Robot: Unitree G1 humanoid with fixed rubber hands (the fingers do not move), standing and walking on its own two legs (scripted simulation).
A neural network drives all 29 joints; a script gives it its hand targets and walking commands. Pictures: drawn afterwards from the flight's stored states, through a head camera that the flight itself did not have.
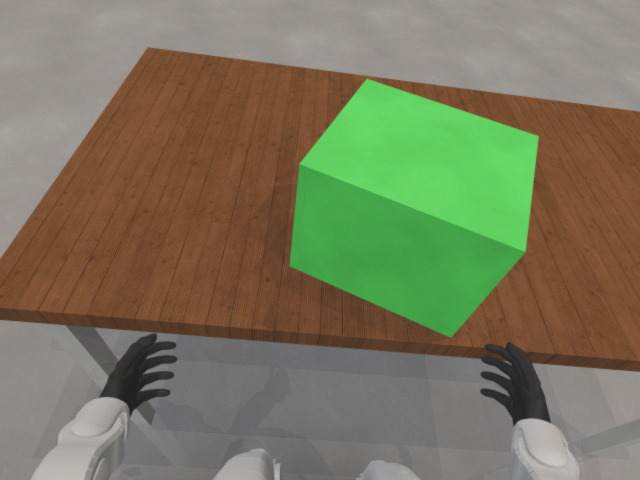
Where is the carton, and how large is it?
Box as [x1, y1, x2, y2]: [289, 79, 538, 337]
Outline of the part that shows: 366,79 299,164 289,265 450,337 525,251 538,136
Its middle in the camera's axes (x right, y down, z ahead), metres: +0.13 -0.05 +0.57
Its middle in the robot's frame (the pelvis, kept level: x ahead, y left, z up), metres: +0.47 -0.11 +0.07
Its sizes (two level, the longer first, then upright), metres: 0.260 0.234 0.204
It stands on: a table, 0.72 m high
